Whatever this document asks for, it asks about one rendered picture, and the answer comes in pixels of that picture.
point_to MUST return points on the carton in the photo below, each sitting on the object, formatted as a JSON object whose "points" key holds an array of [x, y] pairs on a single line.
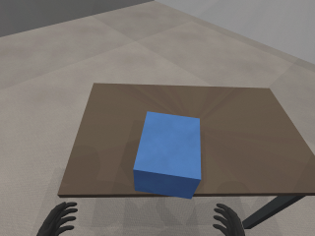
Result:
{"points": [[168, 160]]}

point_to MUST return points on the table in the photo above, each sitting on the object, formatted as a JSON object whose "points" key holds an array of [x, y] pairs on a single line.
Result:
{"points": [[249, 146]]}

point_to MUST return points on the right robot hand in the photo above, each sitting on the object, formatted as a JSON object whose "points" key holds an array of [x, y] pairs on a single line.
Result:
{"points": [[232, 222]]}

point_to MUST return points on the left robot hand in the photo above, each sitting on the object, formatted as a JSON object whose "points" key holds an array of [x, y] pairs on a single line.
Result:
{"points": [[51, 224]]}

